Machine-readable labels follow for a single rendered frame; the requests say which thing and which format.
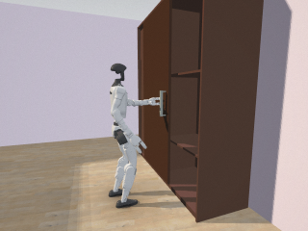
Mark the robot right forearm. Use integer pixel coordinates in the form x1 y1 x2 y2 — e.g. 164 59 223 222
113 109 134 138

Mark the left robot upper arm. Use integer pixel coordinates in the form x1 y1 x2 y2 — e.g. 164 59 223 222
127 98 133 106

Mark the right robot hand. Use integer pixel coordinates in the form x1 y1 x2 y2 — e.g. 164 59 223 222
129 134 147 154

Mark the wardrobe door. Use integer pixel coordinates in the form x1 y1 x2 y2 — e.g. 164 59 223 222
142 0 172 184
140 27 144 154

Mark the robot left forearm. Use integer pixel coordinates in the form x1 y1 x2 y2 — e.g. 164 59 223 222
131 99 149 107

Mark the robot torso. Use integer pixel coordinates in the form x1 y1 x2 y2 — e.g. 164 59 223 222
110 84 128 138

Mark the right robot upper arm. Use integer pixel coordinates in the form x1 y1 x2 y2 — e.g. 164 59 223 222
111 86 126 116

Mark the left robot thigh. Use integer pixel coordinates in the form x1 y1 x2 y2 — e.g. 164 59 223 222
115 138 129 167

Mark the handle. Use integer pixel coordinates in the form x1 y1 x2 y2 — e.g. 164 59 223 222
160 90 166 116

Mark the left robot hand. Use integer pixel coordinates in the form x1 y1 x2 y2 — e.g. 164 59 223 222
148 97 160 106

